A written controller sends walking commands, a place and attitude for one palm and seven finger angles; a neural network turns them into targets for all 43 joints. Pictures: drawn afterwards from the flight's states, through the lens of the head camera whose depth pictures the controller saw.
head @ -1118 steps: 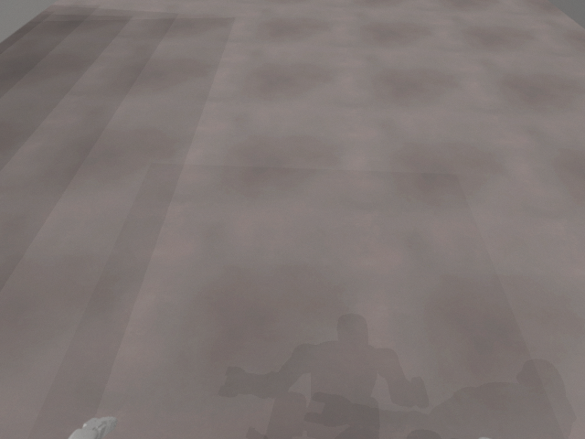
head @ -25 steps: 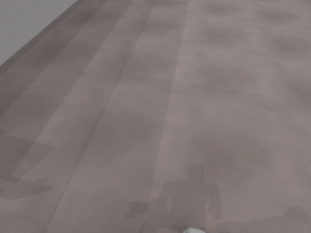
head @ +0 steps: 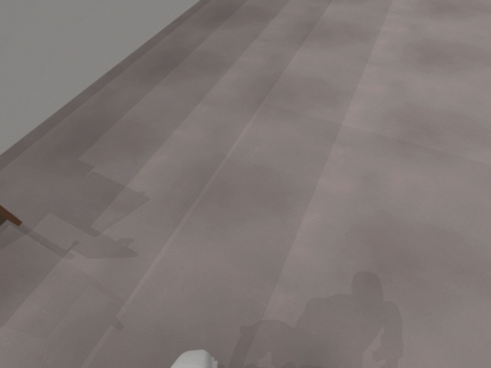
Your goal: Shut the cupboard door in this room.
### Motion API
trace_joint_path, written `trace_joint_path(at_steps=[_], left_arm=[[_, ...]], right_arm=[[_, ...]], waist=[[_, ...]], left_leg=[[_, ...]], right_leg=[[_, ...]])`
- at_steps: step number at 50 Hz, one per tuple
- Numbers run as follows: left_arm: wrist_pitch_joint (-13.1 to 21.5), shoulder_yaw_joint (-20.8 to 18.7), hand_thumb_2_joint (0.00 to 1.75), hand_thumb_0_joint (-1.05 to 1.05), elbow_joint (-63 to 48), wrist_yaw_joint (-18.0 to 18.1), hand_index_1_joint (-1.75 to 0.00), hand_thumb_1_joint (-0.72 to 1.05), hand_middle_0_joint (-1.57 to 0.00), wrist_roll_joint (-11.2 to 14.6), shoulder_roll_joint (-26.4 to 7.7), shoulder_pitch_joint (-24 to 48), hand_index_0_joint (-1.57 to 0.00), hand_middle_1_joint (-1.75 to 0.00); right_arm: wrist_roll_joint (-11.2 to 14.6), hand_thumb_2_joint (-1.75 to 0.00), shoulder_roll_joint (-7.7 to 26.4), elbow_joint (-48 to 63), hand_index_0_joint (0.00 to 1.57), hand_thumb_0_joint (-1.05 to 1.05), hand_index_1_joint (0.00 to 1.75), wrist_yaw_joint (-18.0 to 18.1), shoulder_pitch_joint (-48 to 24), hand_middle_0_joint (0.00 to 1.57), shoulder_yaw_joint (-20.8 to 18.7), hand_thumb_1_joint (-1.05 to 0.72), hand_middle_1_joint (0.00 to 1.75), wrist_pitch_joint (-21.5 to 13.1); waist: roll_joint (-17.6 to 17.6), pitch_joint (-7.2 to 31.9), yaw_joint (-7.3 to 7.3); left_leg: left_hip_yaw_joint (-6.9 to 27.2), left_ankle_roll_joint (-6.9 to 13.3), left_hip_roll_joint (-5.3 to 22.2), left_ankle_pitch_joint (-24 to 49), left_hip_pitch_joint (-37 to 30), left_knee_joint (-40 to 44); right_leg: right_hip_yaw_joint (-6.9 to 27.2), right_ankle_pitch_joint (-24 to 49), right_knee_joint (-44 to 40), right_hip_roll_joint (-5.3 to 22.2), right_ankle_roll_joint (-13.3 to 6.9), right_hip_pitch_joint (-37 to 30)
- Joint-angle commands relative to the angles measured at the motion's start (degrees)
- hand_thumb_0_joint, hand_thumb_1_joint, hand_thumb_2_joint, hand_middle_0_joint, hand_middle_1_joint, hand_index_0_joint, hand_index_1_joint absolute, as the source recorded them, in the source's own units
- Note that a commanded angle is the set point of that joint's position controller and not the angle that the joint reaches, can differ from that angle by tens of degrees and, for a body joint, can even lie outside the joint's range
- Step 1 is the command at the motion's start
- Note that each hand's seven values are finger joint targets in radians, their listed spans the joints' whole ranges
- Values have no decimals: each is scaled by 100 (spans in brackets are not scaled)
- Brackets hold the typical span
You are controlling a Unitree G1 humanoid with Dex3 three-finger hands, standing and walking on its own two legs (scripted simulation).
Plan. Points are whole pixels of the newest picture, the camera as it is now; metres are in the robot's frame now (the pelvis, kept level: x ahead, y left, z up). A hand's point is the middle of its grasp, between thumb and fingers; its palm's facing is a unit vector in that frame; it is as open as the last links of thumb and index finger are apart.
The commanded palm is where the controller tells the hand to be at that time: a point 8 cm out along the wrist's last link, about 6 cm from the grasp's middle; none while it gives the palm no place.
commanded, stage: turn or walk to find it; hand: left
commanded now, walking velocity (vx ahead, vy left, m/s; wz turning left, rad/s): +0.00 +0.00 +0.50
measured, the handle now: out of the picture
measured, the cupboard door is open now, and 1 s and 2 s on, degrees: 88 88 88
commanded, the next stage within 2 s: stand and wait in 1.94 s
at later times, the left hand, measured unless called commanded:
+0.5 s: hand out of the picture +0.05 +0.26 -0.16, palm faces +0.25 -0.93 -0.25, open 7.4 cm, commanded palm none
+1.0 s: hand out of the picture -0.09 +0.21 -0.17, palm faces +0.53 -0.81 -0.25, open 7.4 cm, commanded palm none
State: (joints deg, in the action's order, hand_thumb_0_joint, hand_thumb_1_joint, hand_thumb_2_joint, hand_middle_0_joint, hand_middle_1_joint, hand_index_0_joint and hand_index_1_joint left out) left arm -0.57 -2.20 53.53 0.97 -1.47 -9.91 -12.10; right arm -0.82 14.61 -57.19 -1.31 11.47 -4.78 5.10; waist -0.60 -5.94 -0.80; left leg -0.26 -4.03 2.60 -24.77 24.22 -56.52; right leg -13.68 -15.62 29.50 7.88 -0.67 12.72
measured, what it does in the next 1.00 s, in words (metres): steps on the spot, turning left: left foot, then right foot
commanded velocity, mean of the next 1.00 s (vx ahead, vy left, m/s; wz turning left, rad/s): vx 0.01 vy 0.00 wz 0.50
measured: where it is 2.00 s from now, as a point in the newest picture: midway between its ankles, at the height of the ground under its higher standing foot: outside the picture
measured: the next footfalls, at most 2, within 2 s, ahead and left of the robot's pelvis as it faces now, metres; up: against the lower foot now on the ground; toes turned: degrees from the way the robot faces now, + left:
left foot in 0.14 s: +0.02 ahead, +0.15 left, +0.00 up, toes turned +9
right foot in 0.58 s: +0.07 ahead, -0.09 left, +0.00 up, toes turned +13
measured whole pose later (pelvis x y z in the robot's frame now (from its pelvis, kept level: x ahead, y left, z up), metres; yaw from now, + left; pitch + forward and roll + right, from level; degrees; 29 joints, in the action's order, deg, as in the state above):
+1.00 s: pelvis -0.02 +0.01 -0.01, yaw +32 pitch +1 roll +1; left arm -0.9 -3.1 54.1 0.8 -1.5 -12.2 -13.6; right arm -0.4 14.1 -55.8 -1.2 8.1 -3.6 3.8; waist 1.0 -6.6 0.7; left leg -3.4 -2.9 2.0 -23.5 17.9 -40.6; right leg -15.7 -18.7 33.4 9.8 0.9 13.8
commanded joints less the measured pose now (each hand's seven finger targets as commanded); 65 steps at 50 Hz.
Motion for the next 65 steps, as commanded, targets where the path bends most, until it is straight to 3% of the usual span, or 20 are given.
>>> trace_joint_path(at_steps=[1, 5, 6, 7, 9, 14, 21, 26, 27, 29, 31, 33, 35, 44, 49, 50, 52, 53, 57, 65], left_arm=[[65, -387, 90, 0, -247, 68, -30, 90, -20, -29, -1496, -340, -20, -30], [-23, -396, 90, 0, -220, 23, -30, 90, -20, 62, -1405, -266, -20, -30], [-68, -351, 90, 0, -373, -8, -30, 90, -20, 101, -1066, -344, -20, -30], [-96, -196, 90, 0, -598, -18, -30, 90, -20, 54, -833, 116, -20, -30], [-180, -241, 90, 0, -532, 21, -30, 90, -20, 71, -874, 553, -20, -30], [-116, -249, 90, 0, -285, -67, -30, 90, -20, 73, -911, 181, -20, -30], [-110, -204, 90, 0, -543, -25, -30, 90, -20, 92, -822, 542, -20, -30], [-10, -203, 90, 0, -476, 2, -30, 90, -20, 133, -840, 3, -20, -30], [37, -242, 90, 0, -423, 19, -30, 90, -20, 116, -954, -219, -20, -30], [117, -384, 90, 0, -447, 85, -30, 90, -20, -21, -1734, -450, -20, -30], [100, -383, 90, 0, -585, 108, -30, 90, -20, 50, -1509, -49, -20, -30], [92, -273, 90, 0, -717, 105, -30, 90, -20, 46, -1143, 491, -20, -30], [134, -240, 90, 0, -717, 94, -30, 90, -20, 37, -1056, 410, -20, -30], [101, -351, 90, 0, -309, 76, -30, 90, -20, -20, -1398, -482, -20, -30], [29, -411, 90, 0, -210, 51, -30, 90, -20, 9, -1508, -358, -20, -30], [7, -391, 90, 0, -211, 27, -30, 90, -20, 64, -1431, -335, -20, -30], [-26, -213, 90, 0, -569, -57, -30, 90, -20, 55, -831, -27, -20, -30], [-79, -205, 90, 0, -636, -33, -30, 90, -20, 17, -873, 430, -20, -30], [61, -265, 90, 0, -325, -241, -30, 90, -20, 17, -934, 378, -20, -30], [134, -204, 90, 0, -555, -290, -30, 90, -20, 33, -861, 831, -20, -30]], right_arm=[[36, -90, 208, 622, 20, 0, 30, 16, -453, 20, 43, -90, 30, -270], [16, -90, 500, 516, 20, 0, 30, 26, 140, 20, -11, -90, 30, -424], [-32, -90, 1116, 550, 20, 0, 30, 48, 316, 20, -155, -90, 30, -478], [-12, -90, 1493, 505, 20, 0, 30, 71, 655, 20, -228, -90, 30, -424], [-49, -90, 1285, 432, 20, 0, 30, 199, 447, 20, -202, -90, 30, -420], [-30, -90, 908, 627, 20, 0, 30, 216, -93, 20, -74, -90, 30, -495], [-64, -90, 931, 665, 20, 0, 30, 182, 69, 20, -157, -90, 30, -419], [-52, -90, 888, 767, 20, 0, 30, 165, -164, 20, -194, -90, 30, -361], [-21, -90, 794, 794, 20, 0, 30, 152, -223, 20, -192, -90, 30, -360], [29, -90, 215, 1005, 20, 0, 30, 101, -151, 20, -95, -90, 30, -383], [-36, -90, 519, 877, 20, 0, 30, 103, -271, 20, -205, -90, 30, -238], [-61, -90, 427, 631, 20, 0, 30, 27, -4, 20, -182, -90, 30, -180], [-56, -90, 365, 562, 20, 0, 30, -5, 143, 20, -146, -90, 30, -156], [13, -90, 209, 650, 20, 0, 30, 14, -577, 20, 39, -90, 30, -255], [25, -90, 284, 598, 20, 0, 30, 41, -248, 20, 59, -90, 30, -368], [8, -90, 459, 547, 20, 0, 30, 31, 9, 20, 27, -90, 30, -417], [-46, -90, 1479, 474, 20, 0, 30, 59, 659, 20, -197, -90, 30, -448], [-58, -90, 1450, 304, 20, 0, 30, 123, 913, 20, -205, -90, 30, -467], [-52, -90, 852, 486, 20, 0, 30, 181, 253, 20, -17, -90, 30, -624], [-34, -90, 855, 375, 20, 0, 30, 147, 698, 20, -84, -90, 30, -764]], waist=[[1314, 775, 367], [524, 1132, -29], [-1047, 1179, -135], [-1628, 989, -344], [-1489, 734, -334], [-713, 867, 8], [-844, 787, -130], [-842, 974, 135], [-634, 969, 270], [1725, 925, 388], [1302, 514, 246], [769, 324, -67], [1000, 434, -49], [1187, 817, 396], [1216, 982, 172], [705, 1155, -2], [-1663, 1188, -364], [-1575, 1096, -564], [-831, 509, -116], [-713, 212, -187]], left_leg=[[-392, 52, -41, -212, -8, 1033], [-368, 237, 25, 1493, -1761, 3355], [1413, 767, 1324, 2755, -2593, 3701], [2069, 1292, 2128, 3986, -2420, 3813], [1958, 1462, 1835, 3240, -1824, 3856], [1106, 1263, 1072, 3973, -2010, 3590], [1700, 1383, 1037, 3465, -1823, 3568], [1964, 1156, 701, 3404, -1051, 3079], [1867, 948, 498, 2886, -600, 2822], [446, 225, -775, -715, 1117, 710], [738, 273, -396, -652, 863, -992], [541, 190, -206, 76, 790, -1474], [361, 87, -179, 381, 739, -1517], [-234, 2, -91, -195, 331, 685], [-592, 171, -151, 683, -865, 2616], [-473, 257, -59, 1425, -1704, 3313], [2221, 1306, 2030, 2767, -2929, 3848], [2485, 1518, 2095, 1993, -2759, 4025], [1642, 1300, 1232, 1143, -2111, 4209], [1585, 1485, 1102, 1474, -2042, 4378]], right_leg=[[936, 2159, -735, 1452, -737, -860], [351, 1659, 670, 1133, -57, -30], [102, -400, 1821, 395, 384, 1395], [433, -2218, 2729, 36, 517, 2013], [1118, -1784, 3475, 34, 496, 2170], [1191, -825, 3329, -142, 583, 1903], [1221, -1009, 2236, -371, 590, 1556], [1039, -192, 226, -667, 470, 39], [1083, 355, -513, -542, 434, -592], [3279, 992, -1364, 1818, -472, -1486], [3094, 467, -1522, 1797, -833, -128], [2000, 702, -1282, 1205, -609, 45], [1519, 1041, -1208, 1005, -506, -90], [1025, 2911, -650, 1286, -711, -1198], [624, 2730, 77, 1278, -361, -818], [410, 2003, 548, 1144, -75, -278], [299, -2293, 2646, -19, 500, 2137], [835, -2248, 3152, 6, 490, 2493], [1106, -678, 3547, 5, 470, 2492], [1099, -271, 2370, 2, 668, 2446]])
